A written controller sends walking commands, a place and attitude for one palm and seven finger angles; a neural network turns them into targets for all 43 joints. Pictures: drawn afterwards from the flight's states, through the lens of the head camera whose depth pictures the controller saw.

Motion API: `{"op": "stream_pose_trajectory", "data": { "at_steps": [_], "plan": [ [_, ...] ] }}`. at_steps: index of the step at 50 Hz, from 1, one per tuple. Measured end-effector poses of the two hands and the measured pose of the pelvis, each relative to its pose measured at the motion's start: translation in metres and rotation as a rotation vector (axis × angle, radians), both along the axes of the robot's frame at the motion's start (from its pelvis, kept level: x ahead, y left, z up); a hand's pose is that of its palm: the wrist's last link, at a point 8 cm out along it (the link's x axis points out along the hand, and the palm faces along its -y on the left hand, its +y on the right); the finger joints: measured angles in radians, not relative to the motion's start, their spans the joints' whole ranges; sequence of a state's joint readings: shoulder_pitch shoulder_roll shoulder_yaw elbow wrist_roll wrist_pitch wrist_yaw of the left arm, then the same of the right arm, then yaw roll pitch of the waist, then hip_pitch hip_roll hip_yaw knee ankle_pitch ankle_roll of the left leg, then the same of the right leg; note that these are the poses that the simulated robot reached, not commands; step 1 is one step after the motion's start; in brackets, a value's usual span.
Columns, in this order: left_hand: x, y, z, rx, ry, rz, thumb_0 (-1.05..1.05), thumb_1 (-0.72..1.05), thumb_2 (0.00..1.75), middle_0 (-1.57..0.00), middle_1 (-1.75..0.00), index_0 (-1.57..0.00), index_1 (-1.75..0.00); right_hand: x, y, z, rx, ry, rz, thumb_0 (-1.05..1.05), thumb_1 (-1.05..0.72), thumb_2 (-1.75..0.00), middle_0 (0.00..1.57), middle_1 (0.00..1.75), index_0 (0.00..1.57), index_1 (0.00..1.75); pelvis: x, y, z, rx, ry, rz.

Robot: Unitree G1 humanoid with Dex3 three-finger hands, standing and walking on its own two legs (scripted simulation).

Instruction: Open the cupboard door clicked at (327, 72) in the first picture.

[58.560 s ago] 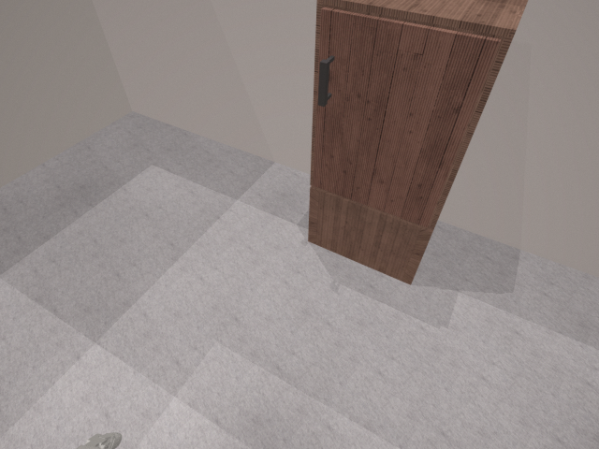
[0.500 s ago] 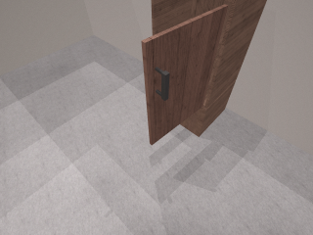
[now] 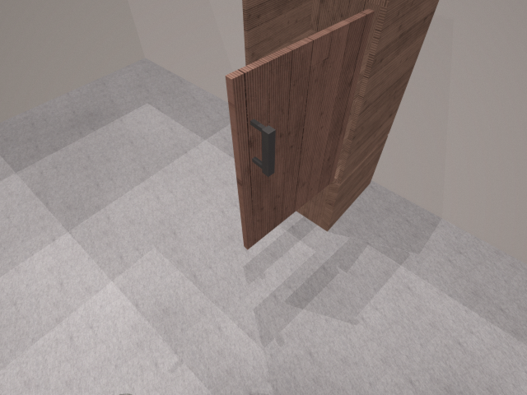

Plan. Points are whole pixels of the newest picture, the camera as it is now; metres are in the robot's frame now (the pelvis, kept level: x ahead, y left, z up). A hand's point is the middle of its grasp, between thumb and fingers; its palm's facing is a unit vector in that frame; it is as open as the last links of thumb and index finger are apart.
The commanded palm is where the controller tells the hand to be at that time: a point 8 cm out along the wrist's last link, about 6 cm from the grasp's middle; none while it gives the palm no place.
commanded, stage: look to check the result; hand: left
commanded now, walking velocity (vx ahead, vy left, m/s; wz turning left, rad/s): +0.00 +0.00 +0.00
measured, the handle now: (262, 148) +0.59 +0.03 +0.00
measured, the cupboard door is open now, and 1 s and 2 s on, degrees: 84 84 84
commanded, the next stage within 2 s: stand and wait in 0.56 s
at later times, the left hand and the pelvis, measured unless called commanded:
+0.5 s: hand out of the picture +0.10 +0.23 -0.15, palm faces +0.00 -0.94 -0.33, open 7.3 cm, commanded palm none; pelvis +0.03 -0.01 +0.00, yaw +0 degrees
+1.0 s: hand out of the picture +0.11 +0.22 -0.16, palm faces -0.02 -0.95 -0.31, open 7.3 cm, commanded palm none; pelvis +0.03 -0.01 +0.00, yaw +0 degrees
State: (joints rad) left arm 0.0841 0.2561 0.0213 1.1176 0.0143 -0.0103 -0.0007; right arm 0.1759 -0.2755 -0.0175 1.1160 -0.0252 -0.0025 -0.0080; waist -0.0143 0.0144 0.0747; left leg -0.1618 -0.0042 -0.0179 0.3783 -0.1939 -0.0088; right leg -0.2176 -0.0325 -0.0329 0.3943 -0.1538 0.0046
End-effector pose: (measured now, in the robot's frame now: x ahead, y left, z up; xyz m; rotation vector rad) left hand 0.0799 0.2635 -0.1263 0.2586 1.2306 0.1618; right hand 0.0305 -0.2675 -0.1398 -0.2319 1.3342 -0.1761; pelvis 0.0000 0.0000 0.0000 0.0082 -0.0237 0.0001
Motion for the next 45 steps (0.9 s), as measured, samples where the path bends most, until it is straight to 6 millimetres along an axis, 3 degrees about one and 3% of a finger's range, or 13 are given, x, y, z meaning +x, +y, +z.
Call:
{"op": "stream_pose_trajectory", "data": {
  "at_steps": [11, 21, 34, 45],
  "plan": [
    [0.005, 0.002, 0.005, 0.025, 0.025, 0.012, 0.0, 0.9, 0.9, -0.2, -0.3, -0.21, -0.3, 0.037, -0.007, 0.001, 0.002, -0.035, 0.028, 0.0, -0.9, -0.9, 0.2, 0.3, 0.2, 0.3, 0.013, -0.006, 0.002, -0.002, 0.006, 0.001],
    [0.007, 0.007, 0.009, 0.053, 0.038, 0.027, 0.0, 0.9, 0.9, -0.2, -0.3, -0.21, -0.3, 0.056, -0.017, 0.003, -0.007, -0.047, 0.042, 0.0, -0.9, -0.9, 0.2, 0.3, 0.2, 0.3, 0.024, -0.012, 0.003, -0.004, 0.01, 0.003],
    [0.025, 0.002, 0.009, 0.045, 0.013, 0.011, 0.0, 0.9, 0.9, -0.2, -0.3, -0.21, -0.3, 0.061, -0.029, 0.009, -0.033, -0.047, 0.037, 0.0, -0.9, -0.9, 0.2, 0.3, 0.2, 0.3, 0.032, -0.015, 0.004, -0.006, 0.01, -0.001],
    [0.032, -0.002, 0.007, 0.03, 0.005, 0.001, 0.0, 0.9, 0.9, -0.2, -0.3, -0.21, -0.3, 0.053, -0.025, 0.009, -0.029, -0.029, 0.024, 0.0, -0.9, -0.9, 0.2, 0.3, 0.2, 0.3, 0.034, -0.015, 0.004, -0.007, 0.009, -0.005]
  ]
}}
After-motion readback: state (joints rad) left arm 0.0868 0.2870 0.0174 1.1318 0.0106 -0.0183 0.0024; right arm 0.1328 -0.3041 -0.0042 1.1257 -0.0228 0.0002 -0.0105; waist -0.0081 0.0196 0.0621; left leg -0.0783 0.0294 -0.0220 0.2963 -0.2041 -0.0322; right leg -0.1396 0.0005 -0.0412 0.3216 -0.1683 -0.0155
